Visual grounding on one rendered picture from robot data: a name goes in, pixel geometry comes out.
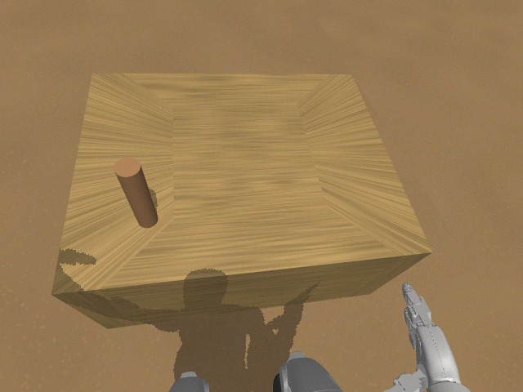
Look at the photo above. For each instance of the right robot hand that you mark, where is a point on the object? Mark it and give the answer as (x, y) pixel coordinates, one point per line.
(435, 360)

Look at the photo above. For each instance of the can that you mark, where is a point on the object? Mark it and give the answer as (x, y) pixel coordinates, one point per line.
(132, 179)

